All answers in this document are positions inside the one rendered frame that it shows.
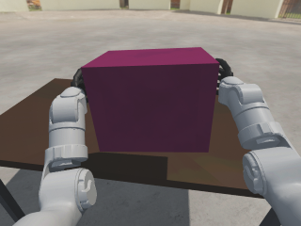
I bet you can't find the robot right upper arm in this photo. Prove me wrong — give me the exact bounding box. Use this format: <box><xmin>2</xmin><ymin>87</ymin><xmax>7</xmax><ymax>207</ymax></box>
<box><xmin>242</xmin><ymin>146</ymin><xmax>301</xmax><ymax>226</ymax></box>

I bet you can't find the carton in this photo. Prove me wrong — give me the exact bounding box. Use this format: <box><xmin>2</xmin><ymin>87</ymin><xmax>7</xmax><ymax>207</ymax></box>
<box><xmin>81</xmin><ymin>47</ymin><xmax>220</xmax><ymax>153</ymax></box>

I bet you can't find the robot left hand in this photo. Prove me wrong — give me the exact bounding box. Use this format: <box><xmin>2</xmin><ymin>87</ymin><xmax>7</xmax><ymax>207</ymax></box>
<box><xmin>71</xmin><ymin>68</ymin><xmax>88</xmax><ymax>103</ymax></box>

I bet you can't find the right robot forearm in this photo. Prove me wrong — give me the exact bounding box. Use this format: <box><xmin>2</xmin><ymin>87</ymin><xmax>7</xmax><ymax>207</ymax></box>
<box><xmin>218</xmin><ymin>76</ymin><xmax>301</xmax><ymax>160</ymax></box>

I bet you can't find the robot left upper arm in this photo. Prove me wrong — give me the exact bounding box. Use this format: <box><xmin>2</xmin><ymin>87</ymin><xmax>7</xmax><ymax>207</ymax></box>
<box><xmin>12</xmin><ymin>168</ymin><xmax>97</xmax><ymax>226</ymax></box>

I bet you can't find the robot right hand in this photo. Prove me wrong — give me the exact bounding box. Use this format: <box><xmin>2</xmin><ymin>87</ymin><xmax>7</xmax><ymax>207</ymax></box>
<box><xmin>216</xmin><ymin>58</ymin><xmax>233</xmax><ymax>95</ymax></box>

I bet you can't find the table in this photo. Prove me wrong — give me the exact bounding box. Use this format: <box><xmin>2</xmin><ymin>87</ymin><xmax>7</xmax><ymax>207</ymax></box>
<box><xmin>0</xmin><ymin>78</ymin><xmax>281</xmax><ymax>226</ymax></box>

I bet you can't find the left robot forearm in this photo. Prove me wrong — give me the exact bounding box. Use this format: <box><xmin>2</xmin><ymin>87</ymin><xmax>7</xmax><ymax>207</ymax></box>
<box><xmin>39</xmin><ymin>87</ymin><xmax>88</xmax><ymax>209</ymax></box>

